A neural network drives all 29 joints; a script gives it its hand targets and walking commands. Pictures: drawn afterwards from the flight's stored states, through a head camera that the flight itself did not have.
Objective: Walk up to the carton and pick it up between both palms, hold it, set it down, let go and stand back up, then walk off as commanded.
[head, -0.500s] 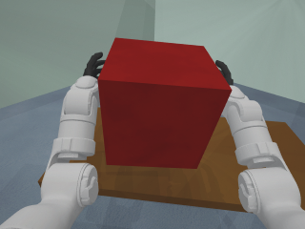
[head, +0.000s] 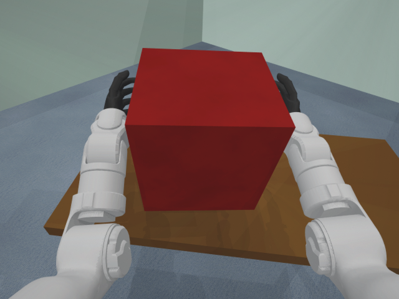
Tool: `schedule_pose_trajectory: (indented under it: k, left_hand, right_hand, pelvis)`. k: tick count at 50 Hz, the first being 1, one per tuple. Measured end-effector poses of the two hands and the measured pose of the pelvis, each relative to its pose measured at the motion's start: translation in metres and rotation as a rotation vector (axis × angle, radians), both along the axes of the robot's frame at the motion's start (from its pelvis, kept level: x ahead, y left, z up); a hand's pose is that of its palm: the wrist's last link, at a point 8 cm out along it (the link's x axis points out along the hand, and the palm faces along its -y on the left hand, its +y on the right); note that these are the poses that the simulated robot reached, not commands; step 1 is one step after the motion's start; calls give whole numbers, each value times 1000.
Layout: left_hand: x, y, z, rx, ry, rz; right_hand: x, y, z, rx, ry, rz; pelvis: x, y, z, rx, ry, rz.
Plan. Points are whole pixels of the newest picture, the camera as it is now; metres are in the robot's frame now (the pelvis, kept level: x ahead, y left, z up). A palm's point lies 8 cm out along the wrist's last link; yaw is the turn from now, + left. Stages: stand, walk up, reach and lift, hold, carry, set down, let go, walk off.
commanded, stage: set down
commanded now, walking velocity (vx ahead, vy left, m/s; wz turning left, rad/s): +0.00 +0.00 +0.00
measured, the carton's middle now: (201, 133) +0.41 +0.02 +0.17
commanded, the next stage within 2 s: none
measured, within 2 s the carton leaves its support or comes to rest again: neither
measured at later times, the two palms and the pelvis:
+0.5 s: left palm (117, 122) +0.38 +0.18 +0.21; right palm (286, 124) +0.40 -0.15 +0.20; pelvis +0.00 +0.00 +0.00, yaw +0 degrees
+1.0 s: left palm (125, 135) +0.39 +0.17 +0.17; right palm (282, 132) +0.42 -0.16 +0.17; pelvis +0.01 +0.00 +0.00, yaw +0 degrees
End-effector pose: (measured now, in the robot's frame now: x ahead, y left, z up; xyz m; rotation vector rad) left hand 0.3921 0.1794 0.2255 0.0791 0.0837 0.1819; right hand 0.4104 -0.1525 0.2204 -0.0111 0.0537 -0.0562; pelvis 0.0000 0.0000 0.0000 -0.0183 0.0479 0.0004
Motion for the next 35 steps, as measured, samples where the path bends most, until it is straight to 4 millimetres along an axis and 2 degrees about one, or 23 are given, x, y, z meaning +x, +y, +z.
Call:
schedule_pose_trajectory:
  k: [4,13,19,27,35]
  left_hand:
    - [-1,1,-6,-4,3,11]
    - [-11,1,-6,2,-1,21]
    - [-16,0,-12,17,30,25]
    - [-12,-3,-19,22,37,30]
    - [-5,-5,-36,22,66,34]
  right_hand:
    - [2,2,0,17,2,6]
    - [-6,1,2,21,-3,16]
    - [-8,0,-11,11,26,31]
    - [-4,-2,-22,-13,30,39]
    - [3,-5,-40,-13,58,45]
  pelvis:
    - [2,1,0,-1,0,0]
    - [-1,1,0,-2,-21,1]
    - [-3,1,0,-2,-26,1]
    - [-2,1,0,-2,-25,1]
    - [-1,1,0,-2,-23,1]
